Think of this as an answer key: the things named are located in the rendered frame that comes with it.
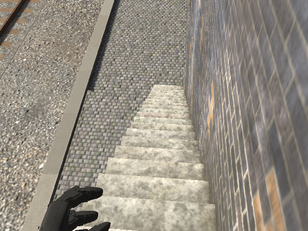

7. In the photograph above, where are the stairs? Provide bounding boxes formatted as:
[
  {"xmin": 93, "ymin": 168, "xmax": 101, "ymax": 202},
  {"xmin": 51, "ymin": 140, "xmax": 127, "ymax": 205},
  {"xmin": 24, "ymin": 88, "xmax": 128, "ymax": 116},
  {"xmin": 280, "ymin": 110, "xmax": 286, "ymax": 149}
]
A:
[{"xmin": 72, "ymin": 84, "xmax": 217, "ymax": 231}]

